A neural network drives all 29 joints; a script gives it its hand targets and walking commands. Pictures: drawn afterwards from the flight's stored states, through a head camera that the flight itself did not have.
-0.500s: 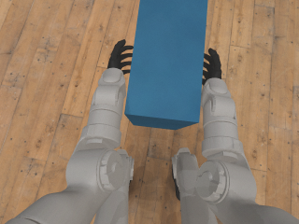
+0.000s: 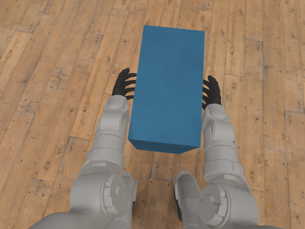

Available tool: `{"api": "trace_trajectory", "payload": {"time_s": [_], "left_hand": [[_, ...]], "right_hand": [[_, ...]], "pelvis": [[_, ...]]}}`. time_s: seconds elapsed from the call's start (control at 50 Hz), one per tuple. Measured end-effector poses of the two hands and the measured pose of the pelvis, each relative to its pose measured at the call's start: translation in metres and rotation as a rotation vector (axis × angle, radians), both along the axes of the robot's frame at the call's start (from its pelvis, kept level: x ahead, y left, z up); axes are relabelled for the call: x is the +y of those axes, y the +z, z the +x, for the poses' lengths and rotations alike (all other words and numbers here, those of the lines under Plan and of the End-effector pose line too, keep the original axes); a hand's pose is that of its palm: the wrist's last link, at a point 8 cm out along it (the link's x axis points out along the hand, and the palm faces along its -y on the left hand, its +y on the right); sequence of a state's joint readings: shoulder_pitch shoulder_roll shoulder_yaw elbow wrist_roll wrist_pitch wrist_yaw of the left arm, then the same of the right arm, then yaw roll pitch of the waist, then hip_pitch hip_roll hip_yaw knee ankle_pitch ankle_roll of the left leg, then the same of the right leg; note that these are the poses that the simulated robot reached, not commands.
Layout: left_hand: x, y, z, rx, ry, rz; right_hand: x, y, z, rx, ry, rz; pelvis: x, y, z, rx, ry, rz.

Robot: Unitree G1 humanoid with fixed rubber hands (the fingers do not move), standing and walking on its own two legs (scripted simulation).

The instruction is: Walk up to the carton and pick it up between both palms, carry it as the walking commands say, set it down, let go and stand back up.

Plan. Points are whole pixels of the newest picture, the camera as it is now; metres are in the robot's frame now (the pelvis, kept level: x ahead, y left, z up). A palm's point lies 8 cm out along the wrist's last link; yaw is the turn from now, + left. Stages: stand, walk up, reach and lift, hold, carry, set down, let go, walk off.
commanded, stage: reach and lift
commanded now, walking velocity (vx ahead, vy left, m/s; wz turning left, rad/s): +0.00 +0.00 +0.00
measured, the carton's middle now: (164, 101) +0.45 -0.04 -0.11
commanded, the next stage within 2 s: none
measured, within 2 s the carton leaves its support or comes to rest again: neither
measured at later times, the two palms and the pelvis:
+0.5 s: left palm (113, 95) +0.41 +0.09 +0.03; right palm (221, 105) +0.38 -0.15 +0.03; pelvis +0.01 +0.00 +0.06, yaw +0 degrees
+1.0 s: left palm (103, 92) +0.39 +0.10 +0.10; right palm (235, 101) +0.36 -0.15 +0.10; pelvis +0.02 +0.01 +0.11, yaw -1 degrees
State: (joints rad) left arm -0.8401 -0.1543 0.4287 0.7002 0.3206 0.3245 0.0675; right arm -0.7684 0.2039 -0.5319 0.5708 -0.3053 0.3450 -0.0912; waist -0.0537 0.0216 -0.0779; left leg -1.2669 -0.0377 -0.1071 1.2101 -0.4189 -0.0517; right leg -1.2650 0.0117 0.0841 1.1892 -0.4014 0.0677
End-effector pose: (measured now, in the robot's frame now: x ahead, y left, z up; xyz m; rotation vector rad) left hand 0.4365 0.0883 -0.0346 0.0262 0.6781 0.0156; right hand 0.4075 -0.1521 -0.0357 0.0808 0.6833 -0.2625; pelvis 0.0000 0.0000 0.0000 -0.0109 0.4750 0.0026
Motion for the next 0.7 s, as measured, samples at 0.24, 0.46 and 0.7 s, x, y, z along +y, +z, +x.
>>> {"api": "trace_trajectory", "payload": {"time_s": [0.24, 0.46, 0.7], "left_hand": [[0.001, 0.033, -0.013, -0.002, 0.0, 0.0], [0.004, 0.063, -0.024, -0.003, 0.0, 0.004], [0.006, 0.096, -0.036, -0.005, -0.005, 0.007]], "right_hand": [[0.001, 0.034, -0.013, -0.002, 0.004, -0.003], [0.003, 0.064, -0.023, -0.002, 0.012, -0.005], [0.006, 0.096, -0.034, -0.003, 0.02, -0.012]], "pelvis": [[0.0, 0.031, 0.007, -0.078, -0.002, 0.003], [0.001, 0.057, 0.012, -0.157, -0.006, 0.005], [0.003, 0.082, 0.017, -0.249, -0.013, 0.008]]}}
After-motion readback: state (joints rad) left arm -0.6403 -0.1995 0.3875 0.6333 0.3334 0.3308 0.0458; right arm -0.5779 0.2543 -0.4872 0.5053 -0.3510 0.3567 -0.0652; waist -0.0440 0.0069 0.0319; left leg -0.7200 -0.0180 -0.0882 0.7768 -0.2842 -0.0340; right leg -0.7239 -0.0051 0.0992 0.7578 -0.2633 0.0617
